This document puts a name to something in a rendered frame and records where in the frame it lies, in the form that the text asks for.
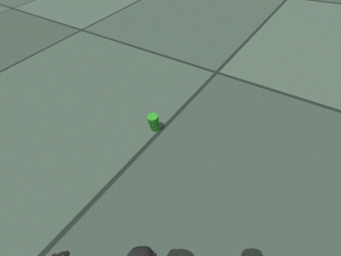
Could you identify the cup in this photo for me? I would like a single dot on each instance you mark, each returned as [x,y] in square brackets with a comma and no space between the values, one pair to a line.
[153,121]

